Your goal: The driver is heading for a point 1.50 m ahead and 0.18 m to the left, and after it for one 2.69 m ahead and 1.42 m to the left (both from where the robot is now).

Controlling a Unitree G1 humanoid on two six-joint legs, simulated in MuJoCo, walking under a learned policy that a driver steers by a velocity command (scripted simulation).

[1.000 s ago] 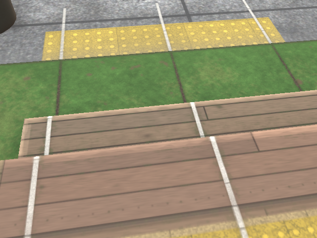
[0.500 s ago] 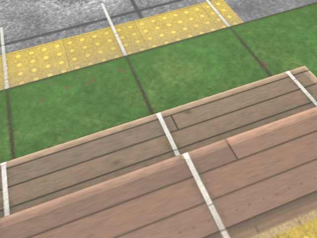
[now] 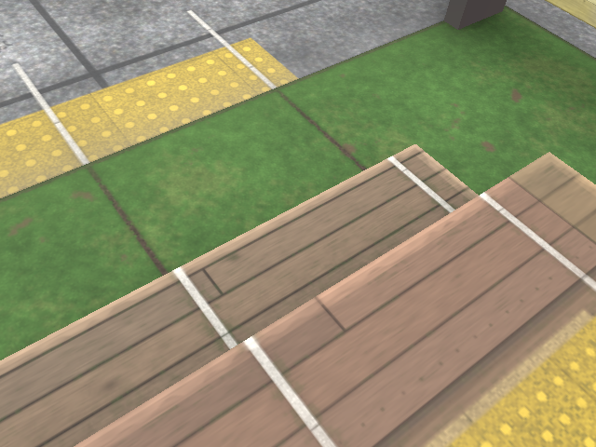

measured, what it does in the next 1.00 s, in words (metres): steps on the spot: right foot, then right foot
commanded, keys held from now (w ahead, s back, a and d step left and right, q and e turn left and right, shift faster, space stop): no key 0.30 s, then w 0.16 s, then no key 0.54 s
